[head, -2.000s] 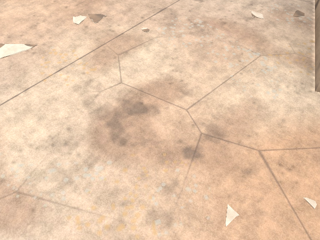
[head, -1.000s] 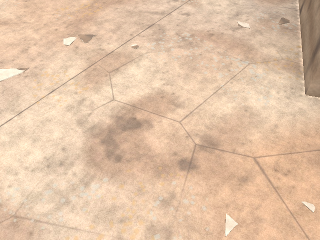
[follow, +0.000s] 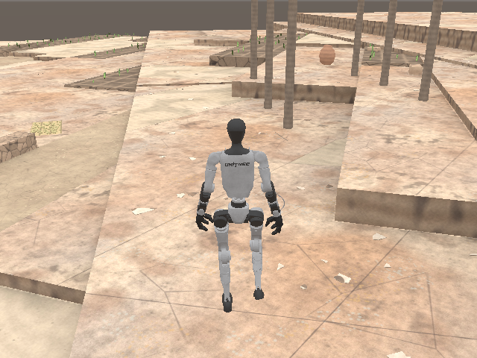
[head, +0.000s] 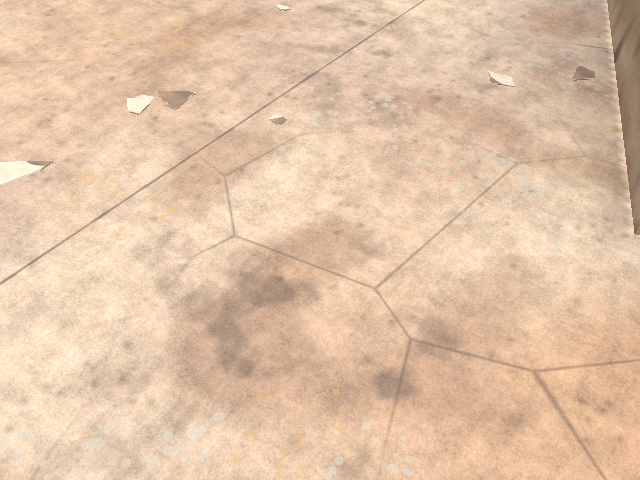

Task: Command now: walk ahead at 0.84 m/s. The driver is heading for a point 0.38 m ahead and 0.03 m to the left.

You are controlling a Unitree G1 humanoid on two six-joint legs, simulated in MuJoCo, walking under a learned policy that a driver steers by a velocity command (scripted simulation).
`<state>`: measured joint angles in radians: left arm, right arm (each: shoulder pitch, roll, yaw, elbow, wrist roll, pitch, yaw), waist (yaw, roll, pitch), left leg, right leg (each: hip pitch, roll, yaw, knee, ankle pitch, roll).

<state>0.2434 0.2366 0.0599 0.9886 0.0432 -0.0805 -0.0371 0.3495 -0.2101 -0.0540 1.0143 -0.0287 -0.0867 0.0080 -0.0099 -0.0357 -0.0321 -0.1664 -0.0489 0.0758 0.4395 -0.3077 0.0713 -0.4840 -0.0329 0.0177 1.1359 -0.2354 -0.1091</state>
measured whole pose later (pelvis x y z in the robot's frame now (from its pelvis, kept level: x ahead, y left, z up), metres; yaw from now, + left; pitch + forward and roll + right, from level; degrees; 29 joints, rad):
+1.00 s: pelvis +0.49 +0.01 +0.00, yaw +0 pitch -1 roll +0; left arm 0.31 0.15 0.01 1.10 0.01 -0.01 0.04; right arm 0.24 -0.14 -0.01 1.05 -0.01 -0.02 -0.04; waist 0.01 -0.02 0.03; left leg -0.27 -0.03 0.07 0.44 -0.16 0.06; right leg -0.07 0.02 -0.06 0.43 -0.34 -0.03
